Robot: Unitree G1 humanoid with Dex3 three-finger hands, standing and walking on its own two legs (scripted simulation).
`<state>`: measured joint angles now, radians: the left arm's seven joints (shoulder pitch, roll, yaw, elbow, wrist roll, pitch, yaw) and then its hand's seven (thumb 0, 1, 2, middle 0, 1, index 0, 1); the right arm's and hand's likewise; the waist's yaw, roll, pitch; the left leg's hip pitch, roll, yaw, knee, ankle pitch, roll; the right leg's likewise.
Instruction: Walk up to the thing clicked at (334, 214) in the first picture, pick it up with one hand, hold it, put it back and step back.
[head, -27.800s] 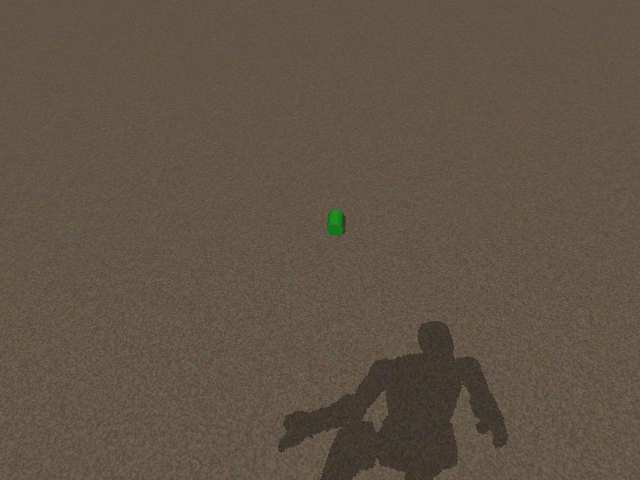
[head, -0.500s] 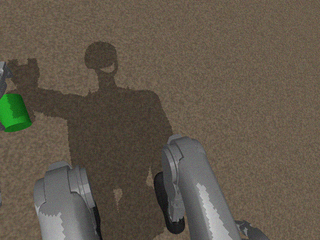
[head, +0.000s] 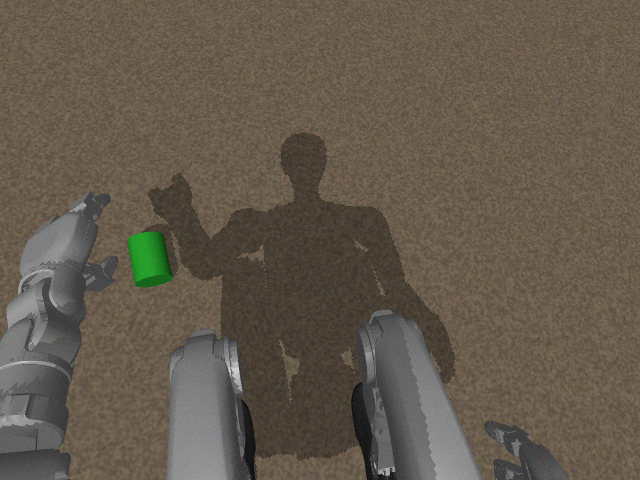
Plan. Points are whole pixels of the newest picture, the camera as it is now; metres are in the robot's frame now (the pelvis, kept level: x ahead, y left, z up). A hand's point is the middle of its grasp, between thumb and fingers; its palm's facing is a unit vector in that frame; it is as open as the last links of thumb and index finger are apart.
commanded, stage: home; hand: left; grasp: from above
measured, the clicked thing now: (150, 259) +0.50 +0.30 -0.40
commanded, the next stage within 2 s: none
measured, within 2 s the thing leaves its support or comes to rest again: neither
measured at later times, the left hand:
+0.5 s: hand (31, 371) +0.27 +0.23 +0.09, palm faces +0.06 -0.94 -0.33, open 7.4 cm
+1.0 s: hand out of the picture +0.22 +0.21 +0.24, palm faces +0.18 -0.96 -0.20, open 7.4 cm
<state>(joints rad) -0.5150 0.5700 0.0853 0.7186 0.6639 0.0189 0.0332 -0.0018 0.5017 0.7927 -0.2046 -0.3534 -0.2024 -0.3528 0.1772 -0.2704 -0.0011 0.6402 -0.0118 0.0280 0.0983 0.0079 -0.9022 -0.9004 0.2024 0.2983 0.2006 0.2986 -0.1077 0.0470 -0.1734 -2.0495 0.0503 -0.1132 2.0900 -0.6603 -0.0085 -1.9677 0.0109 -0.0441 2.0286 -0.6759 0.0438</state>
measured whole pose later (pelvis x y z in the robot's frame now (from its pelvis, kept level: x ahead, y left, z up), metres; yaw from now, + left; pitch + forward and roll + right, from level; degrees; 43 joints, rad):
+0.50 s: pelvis +0.04 +0.00 +0.19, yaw +5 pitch +23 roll -4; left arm 0.11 0.31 0.05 0.16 0.04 0.35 0.07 0.01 0.89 0.89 -0.21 -0.30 -0.21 -0.30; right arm 0.12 -0.20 0.04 0.55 0.04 -0.10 -0.08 0.01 -0.90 -0.90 0.20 0.30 0.20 0.30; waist -0.06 0.03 -0.18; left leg -1.30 0.05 -0.08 1.47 -0.58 -0.02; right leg -1.22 -0.01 -0.05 1.41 -0.59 0.03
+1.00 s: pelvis +0.08 +0.01 +0.28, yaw +7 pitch +11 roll -3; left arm 0.52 0.22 0.04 -0.15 -0.07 0.47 0.03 0.01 0.90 0.90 -0.20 -0.30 -0.20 -0.30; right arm 0.29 -0.22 0.04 0.51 0.02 -0.21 -0.18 0.02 -0.90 -0.90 0.20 0.30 0.20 0.30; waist -0.04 0.06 -0.19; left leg -0.73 0.04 -0.05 1.02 -0.49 -0.01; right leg -0.64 -0.02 -0.06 0.94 -0.49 0.03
